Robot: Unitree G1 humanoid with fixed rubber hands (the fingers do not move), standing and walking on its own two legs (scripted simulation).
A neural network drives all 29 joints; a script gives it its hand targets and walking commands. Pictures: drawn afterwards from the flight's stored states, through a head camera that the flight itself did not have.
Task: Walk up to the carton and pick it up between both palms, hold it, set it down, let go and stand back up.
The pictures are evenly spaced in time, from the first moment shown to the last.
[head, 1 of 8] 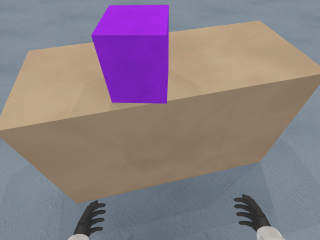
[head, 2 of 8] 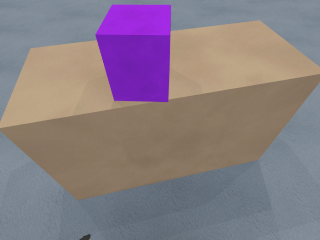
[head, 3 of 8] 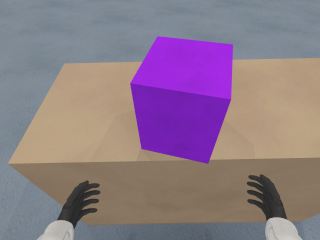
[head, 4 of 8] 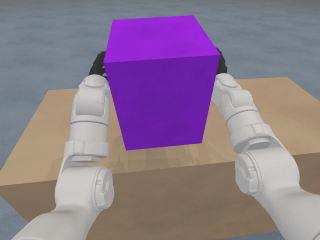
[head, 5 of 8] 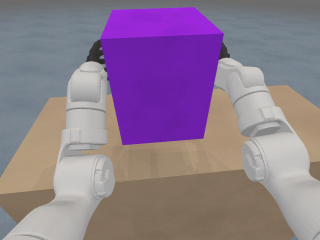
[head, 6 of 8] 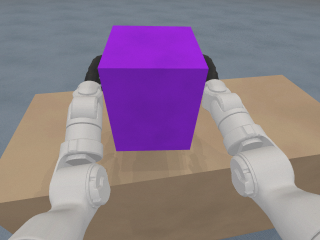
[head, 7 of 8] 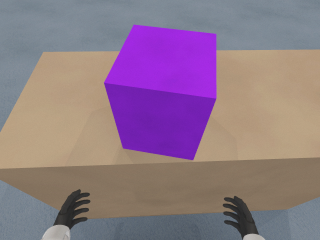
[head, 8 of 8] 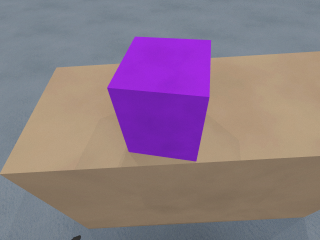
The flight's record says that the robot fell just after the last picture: no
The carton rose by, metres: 0.19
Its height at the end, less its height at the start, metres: +0.00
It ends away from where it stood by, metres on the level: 0.03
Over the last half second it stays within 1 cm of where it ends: yes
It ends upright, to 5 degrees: yes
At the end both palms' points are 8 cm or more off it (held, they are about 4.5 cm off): yes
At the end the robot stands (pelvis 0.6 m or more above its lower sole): yes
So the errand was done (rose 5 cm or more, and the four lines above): yes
